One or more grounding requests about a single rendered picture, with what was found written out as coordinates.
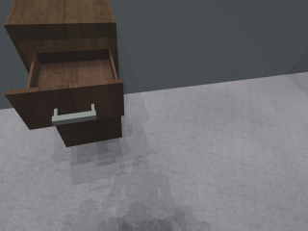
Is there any drawer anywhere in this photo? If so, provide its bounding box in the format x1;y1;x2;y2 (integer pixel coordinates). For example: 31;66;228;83
5;47;124;130

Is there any handle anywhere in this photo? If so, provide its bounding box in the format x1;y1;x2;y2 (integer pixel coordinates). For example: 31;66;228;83
51;104;97;126

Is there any cabinet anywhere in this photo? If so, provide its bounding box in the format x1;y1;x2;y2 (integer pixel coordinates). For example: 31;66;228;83
4;0;122;147

